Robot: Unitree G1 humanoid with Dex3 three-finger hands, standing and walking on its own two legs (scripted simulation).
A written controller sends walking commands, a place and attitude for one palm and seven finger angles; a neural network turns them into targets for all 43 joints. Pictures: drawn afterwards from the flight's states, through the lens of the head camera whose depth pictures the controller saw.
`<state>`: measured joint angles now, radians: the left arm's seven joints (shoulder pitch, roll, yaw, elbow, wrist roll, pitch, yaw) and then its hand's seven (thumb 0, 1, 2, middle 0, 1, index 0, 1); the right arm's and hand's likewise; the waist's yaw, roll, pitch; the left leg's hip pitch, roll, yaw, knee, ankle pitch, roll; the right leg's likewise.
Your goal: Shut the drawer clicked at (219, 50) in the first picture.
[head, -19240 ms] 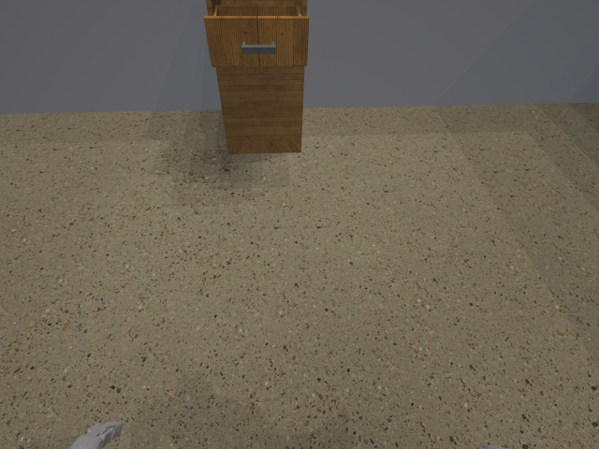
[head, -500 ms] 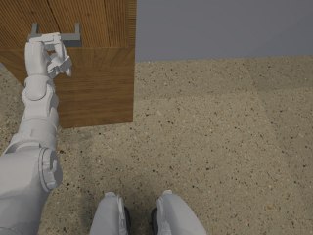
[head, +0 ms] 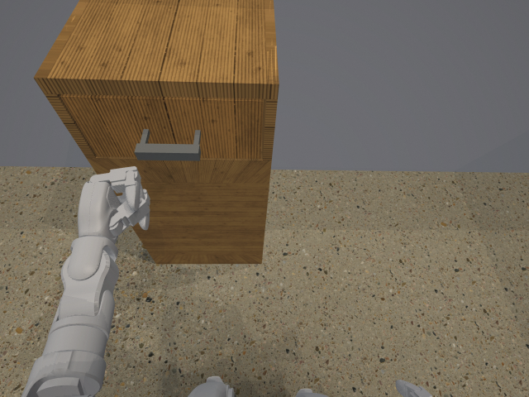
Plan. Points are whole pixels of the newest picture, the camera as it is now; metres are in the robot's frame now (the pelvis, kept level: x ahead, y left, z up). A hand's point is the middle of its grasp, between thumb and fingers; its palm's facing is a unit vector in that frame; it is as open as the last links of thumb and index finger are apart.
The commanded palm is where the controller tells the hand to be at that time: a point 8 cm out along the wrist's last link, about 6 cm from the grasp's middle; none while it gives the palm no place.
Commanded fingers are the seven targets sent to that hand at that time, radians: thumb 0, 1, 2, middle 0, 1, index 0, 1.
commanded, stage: draw the hand back to the body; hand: left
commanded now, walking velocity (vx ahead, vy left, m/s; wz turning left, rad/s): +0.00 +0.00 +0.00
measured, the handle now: (170, 143) +0.56 +0.18 -0.01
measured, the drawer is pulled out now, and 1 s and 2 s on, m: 0.00 0.00 0.00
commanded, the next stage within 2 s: step back with the hand held close in 1.06 s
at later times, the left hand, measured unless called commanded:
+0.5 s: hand (63, 273) +0.25 +0.21 +0.14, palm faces +0.27 -0.93 -0.26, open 3.3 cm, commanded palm +0.20 +0.26 +0.16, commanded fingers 0.00 0.90 0.90 -1.40 -1.60 -1.40 -1.60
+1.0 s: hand out of the picture +0.16 +0.23 +0.23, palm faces +0.42 -0.82 -0.40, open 3.2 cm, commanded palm +0.12 +0.27 +0.23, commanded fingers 0.00 0.90 0.90 -1.40 -1.60 -1.40 -1.60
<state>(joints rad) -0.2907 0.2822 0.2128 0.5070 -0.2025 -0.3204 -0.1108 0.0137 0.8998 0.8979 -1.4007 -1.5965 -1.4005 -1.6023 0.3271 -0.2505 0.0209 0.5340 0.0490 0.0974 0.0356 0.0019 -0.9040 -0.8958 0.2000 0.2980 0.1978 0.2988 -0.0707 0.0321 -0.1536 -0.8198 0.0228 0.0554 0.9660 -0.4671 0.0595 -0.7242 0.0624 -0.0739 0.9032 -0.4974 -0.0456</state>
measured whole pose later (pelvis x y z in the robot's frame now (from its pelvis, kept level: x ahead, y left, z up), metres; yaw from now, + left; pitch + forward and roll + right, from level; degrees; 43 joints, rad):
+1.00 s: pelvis +0.00 -0.01 +0.06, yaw +2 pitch -4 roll +0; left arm 0.57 0.34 0.29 -0.48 -0.10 -0.12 0.10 0.01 0.89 0.90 -1.41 -1.60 -1.41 -1.60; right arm 0.20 -0.25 0.02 0.59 0.03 -0.06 -0.05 0.01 -0.90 -0.90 0.20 0.30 0.20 0.30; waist 0.06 0.09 0.00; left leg -0.14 -0.01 0.05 0.44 -0.25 0.04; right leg -0.04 0.05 -0.06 0.38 -0.28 -0.05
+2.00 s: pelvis -0.10 +0.01 +0.05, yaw +3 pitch +1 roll -2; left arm 0.63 0.40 0.37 -0.61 -0.03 -0.22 0.15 0.01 0.89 0.90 -1.41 -1.60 -1.41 -1.60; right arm 0.21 -0.22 0.00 0.53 0.00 -0.03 -0.07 0.01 -0.90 -0.90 0.20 0.30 0.20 0.30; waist -0.01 0.03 0.05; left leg -0.42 -0.02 0.05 0.55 -0.17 0.09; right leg -0.34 0.07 -0.03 0.54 -0.24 -0.01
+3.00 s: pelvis -0.28 -0.04 +0.06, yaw -2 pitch +3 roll +3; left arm 0.69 0.37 0.40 -0.46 -0.05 -0.24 0.16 0.01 0.89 0.90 -1.41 -1.60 -1.41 -1.60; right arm 0.28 -0.27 -0.05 0.65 0.02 -0.04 -0.06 0.01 -0.90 -0.90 0.20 0.30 0.20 0.30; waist -0.01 -0.01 -0.06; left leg -0.41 -0.01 0.08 0.77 -0.31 0.02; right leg -0.19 -0.02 -0.03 0.44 -0.31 -0.04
